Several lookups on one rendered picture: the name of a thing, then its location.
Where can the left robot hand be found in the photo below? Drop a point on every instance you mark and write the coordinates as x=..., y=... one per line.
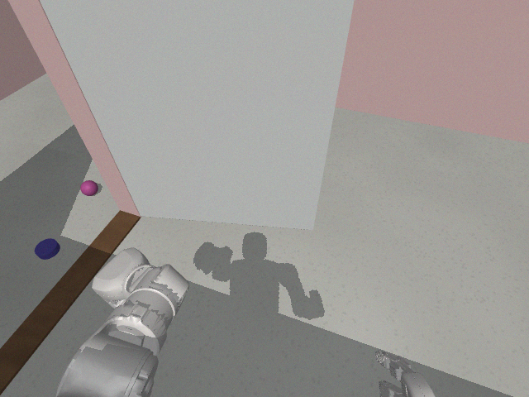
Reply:
x=107, y=283

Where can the right robot hand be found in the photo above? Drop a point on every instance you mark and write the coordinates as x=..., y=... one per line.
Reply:
x=413, y=384

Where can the left robot arm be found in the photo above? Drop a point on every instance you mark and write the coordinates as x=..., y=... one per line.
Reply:
x=120, y=358

